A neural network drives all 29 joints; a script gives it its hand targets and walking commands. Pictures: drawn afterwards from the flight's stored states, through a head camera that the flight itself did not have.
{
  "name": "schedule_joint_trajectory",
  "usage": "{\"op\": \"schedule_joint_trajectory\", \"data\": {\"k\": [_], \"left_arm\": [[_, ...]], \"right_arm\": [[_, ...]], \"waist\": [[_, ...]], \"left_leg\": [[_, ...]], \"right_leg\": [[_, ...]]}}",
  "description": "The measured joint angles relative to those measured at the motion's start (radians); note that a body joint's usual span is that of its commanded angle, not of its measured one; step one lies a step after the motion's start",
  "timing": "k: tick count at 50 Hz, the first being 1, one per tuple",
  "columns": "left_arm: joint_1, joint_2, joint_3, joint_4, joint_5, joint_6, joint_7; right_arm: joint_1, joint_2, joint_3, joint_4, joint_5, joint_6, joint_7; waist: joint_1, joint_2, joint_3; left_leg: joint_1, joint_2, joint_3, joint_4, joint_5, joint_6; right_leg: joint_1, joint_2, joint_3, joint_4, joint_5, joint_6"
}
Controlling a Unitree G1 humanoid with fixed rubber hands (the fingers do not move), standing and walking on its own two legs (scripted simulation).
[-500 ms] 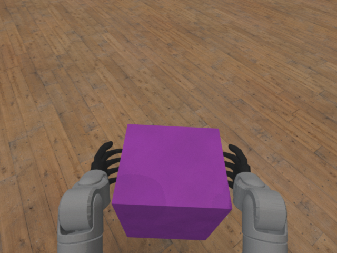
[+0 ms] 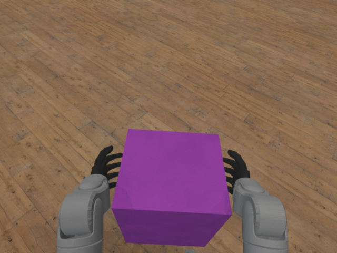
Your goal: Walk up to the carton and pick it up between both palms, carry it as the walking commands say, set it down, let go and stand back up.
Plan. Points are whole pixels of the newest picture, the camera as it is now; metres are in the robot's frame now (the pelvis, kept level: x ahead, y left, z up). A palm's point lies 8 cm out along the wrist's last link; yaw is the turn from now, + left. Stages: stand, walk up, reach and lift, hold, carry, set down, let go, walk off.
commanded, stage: carry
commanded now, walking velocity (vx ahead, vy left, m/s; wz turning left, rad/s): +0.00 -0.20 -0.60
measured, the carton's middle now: (169, 192) +0.28 +0.01 +0.00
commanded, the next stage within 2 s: none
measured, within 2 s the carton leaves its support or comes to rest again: neither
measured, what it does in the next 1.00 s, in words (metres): steps to the right, turning right: right foot, then left foot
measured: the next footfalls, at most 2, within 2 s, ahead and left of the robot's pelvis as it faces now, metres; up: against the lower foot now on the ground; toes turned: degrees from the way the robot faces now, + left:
right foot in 0.22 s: +0.03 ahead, -0.26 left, +0.00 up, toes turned -15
left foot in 0.52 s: +0.03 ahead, -0.09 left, +0.00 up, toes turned -9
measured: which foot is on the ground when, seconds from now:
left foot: down 0.00-0.22, up 0.24-0.50, down 0.52-0.86, up 0.88-1.00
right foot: up 0.00-0.20, down 0.22-0.54, up 0.56-0.84, down 0.86-1.00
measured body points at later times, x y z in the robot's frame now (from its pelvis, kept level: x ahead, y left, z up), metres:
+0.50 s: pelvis -0.05 -0.16 -0.02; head +0.00 -0.16 +0.43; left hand +0.27 -0.11 +0.04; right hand +0.18 -0.39 +0.05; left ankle -0.02 -0.07 -0.72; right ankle +0.00 -0.25 -0.73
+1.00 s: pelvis -0.15 -0.30 -0.01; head -0.13 -0.33 +0.44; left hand +0.17 -0.35 +0.05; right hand -0.01 -0.59 +0.04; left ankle -0.08 -0.16 -0.67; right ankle -0.17 -0.41 -0.73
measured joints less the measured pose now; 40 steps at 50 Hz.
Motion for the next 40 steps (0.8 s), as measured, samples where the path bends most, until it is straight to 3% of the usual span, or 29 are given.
{"op": "schedule_joint_trajectory", "data": {"k": [3,6,10,12,15,18,22,26,27,28,29,31,33,37,40], "left_arm": [[-0.014,-0.001,0.000,-0.012,-0.010,0.005,0.004],[-0.039,-0.004,0.010,-0.016,-0.014,0.003,0.005],[-0.063,-0.008,0.026,-0.002,-0.015,0.001,0.006],[-0.076,-0.011,0.021,0.022,-0.013,-0.009,0.005],[-0.074,-0.012,-0.005,0.087,-0.003,-0.042,0.002],[-0.056,-0.009,-0.017,0.094,-0.006,-0.041,0.001],[-0.041,-0.006,-0.021,0.034,-0.009,-0.044,0.000],[-0.028,-0.004,-0.026,-0.004,0.002,-0.043,0.000],[-0.026,-0.003,-0.020,-0.009,0.004,-0.037,0.001],[-0.017,-0.001,-0.016,-0.011,0.005,-0.034,0.001],[-0.008,-0.001,-0.012,-0.013,0.004,-0.028,0.003],[0.001,0.000,-0.009,-0.018,0.000,-0.014,0.005],[0.000,0.000,-0.009,-0.019,-0.006,-0.004,0.005],[-0.028,-0.002,-0.001,-0.011,-0.015,0.000,0.007],[-0.051,-0.006,0.016,0.002,-0.016,0.000,0.007]], "right_arm": [[0.000,0.000,-0.002,-0.029,-0.004,0.007,0.001],[-0.021,0.003,-0.011,-0.039,-0.011,0.007,0.005],[-0.046,0.006,-0.017,-0.024,-0.025,0.007,0.011],[-0.054,0.005,-0.032,-0.019,-0.029,0.007,0.014],[-0.043,0.005,-0.065,0.004,-0.026,0.000,0.017],[-0.014,0.000,-0.058,-0.004,-0.010,0.006,0.003],[-0.007,-0.001,-0.045,-0.049,0.010,-0.004,-0.007],[-0.015,0.001,-0.042,-0.054,0.016,-0.014,-0.001],[-0.015,0.002,-0.033,-0.041,0.013,-0.020,0.001],[-0.014,0.002,-0.025,-0.024,0.010,-0.026,0.005],[-0.013,0.001,-0.019,-0.014,0.008,-0.025,0.006],[-0.003,0.000,-0.008,-0.011,0.003,-0.017,0.008],[0.010,-0.001,-0.001,-0.025,-0.004,-0.008,0.009],[-0.004,0.001,-0.009,-0.039,-0.015,0.004,0.011],[-0.030,0.004,-0.017,-0.026,-0.024,0.006,0.016]], "waist": [[0.018,0.020,0.011],[0.029,0.038,0.007],[0.026,0.056,-0.016],[0.023,0.066,-0.031],[0.000,0.078,-0.014],[-0.028,0.073,0.017],[-0.038,0.055,0.038],[-0.030,0.016,0.018],[-0.027,-0.014,0.013],[-0.023,-0.028,0.006],[-0.014,-0.026,0.005],[-0.001,-0.015,0.012],[0.007,-0.002,0.012],[0.020,0.034,-0.003],[0.020,0.053,-0.021]], "left_leg": [[0.023,0.057,0.016,-0.043,0.032,-0.033],[0.023,0.118,0.035,-0.046,0.043,-0.070],[0.002,0.198,0.053,0.002,0.031,-0.134],[-0.046,0.227,0.028,0.104,-0.030,-0.148],[-0.177,0.137,-0.081,0.426,-0.309,-0.134],[-0.250,0.051,-0.083,0.579,-0.275,-0.118],[-0.253,-0.015,-0.061,0.478,-0.197,-0.091],[-0.139,-0.066,-0.050,0.196,-0.137,-0.044],[-0.111,-0.076,-0.037,0.136,-0.068,-0.004],[-0.104,-0.068,-0.026,0.124,-0.042,0.021],[-0.093,-0.049,-0.015,0.116,-0.034,0.031],[-0.053,-0.013,0.005,0.074,-0.021,0.021],[-0.019,0.019,0.018,0.022,0.006,-0.003],[0.005,0.100,0.040,-0.023,0.042,-0.051],[-0.001,0.164,0.055,-0.013,0.048,-0.095]], "right_leg": [[0.004,-0.069,0.016,0.015,0.012,0.025],[0.060,-0.115,0.012,-0.124,0.004,0.031],[0.178,-0.122,-0.021,-0.364,0.042,0.022],[0.209,-0.107,-0.025,-0.447,0.160,0.014],[0.143,-0.088,-0.004,-0.353,0.099,-0.019],[0.137,-0.061,0.011,-0.375,0.122,-0.026],[0.120,-0.002,0.025,-0.393,0.155,-0.067],[0.101,0.053,0.037,-0.389,0.170,-0.093],[0.097,0.055,0.049,-0.377,0.169,-0.095],[0.077,0.057,0.047,-0.322,0.090,-0.072],[0.048,0.055,0.028,-0.222,0.013,-0.052],[0.008,0.025,0.008,-0.031,-0.033,-0.027],[0.000,-0.024,0.009,0.049,-0.018,-0.004],[0.055,-0.098,0.017,-0.065,-0.022,0.022],[0.131,-0.117,-0.001,-0.234,-0.012,0.024]]}}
